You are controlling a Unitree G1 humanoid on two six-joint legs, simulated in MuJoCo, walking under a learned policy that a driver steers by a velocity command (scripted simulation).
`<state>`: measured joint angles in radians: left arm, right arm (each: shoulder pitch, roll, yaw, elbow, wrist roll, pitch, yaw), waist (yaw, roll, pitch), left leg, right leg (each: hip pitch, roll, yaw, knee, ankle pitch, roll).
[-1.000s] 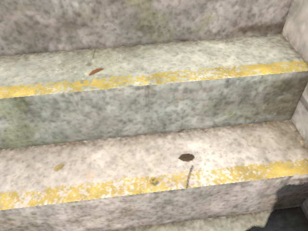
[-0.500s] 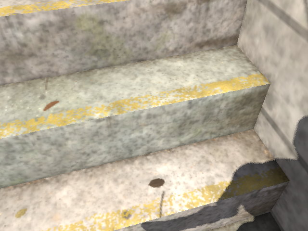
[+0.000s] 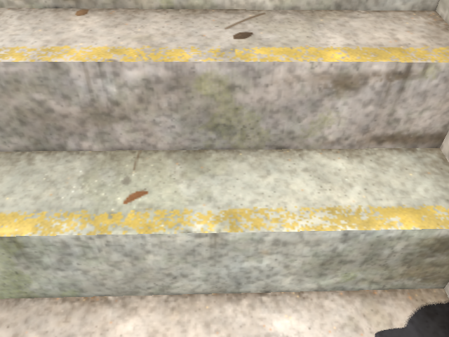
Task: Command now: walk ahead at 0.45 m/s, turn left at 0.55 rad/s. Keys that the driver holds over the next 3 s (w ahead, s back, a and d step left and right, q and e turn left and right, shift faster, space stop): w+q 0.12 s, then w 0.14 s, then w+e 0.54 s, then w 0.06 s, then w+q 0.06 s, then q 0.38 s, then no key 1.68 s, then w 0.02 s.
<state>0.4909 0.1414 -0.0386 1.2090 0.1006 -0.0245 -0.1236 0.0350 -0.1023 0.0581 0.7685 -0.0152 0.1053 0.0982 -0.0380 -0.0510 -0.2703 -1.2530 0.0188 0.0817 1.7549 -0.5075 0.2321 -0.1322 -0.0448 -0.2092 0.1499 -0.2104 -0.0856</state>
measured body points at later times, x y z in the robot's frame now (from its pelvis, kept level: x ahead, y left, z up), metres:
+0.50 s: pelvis +0.18 +0.01 +0.18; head +0.18 -0.02 +0.63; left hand +0.40 +0.22 +0.14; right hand +0.16 -0.17 +0.01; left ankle +0.06 +0.11 -0.54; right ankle +0.27 -0.13 -0.21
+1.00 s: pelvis +0.41 -0.05 +0.41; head +0.40 -0.05 +0.86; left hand +0.33 +0.14 +0.25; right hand +0.58 -0.24 +0.30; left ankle +0.53 +0.07 +0.02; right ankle +0.34 -0.13 -0.32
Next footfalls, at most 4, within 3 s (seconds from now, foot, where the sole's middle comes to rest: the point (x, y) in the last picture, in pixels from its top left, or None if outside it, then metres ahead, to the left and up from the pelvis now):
0.58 right None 0.38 -0.12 -0.36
1.06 left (208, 184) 0.63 0.04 -0.14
1.56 right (317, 188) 0.62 -0.18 -0.14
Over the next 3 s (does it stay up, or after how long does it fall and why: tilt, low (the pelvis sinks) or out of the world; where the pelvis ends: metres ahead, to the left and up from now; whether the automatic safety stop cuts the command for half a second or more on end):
stays up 0.59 -0.06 0.64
